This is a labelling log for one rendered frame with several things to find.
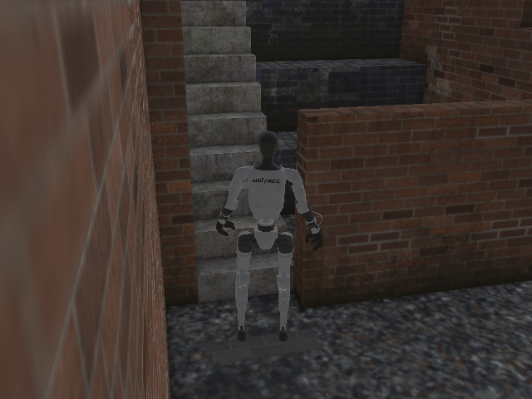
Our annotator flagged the right robot hand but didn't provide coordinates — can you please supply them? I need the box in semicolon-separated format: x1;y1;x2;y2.
305;230;323;251

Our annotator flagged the left robot hand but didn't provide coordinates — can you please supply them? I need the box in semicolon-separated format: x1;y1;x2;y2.
216;221;235;236

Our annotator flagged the left robot upper arm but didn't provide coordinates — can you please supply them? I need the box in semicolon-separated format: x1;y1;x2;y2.
225;166;250;210

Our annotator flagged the robot right forearm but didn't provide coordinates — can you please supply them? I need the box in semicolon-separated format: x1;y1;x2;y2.
302;201;320;234

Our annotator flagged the robot torso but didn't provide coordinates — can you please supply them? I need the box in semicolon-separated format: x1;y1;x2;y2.
248;162;287;249

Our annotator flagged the left robot shin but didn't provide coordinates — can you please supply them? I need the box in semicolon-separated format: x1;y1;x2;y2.
235;272;248;330

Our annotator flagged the right robot upper arm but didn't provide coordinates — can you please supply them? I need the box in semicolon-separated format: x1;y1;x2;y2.
284;168;309;214

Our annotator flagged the robot left forearm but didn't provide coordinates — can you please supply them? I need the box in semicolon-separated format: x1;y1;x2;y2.
218;197;233;224

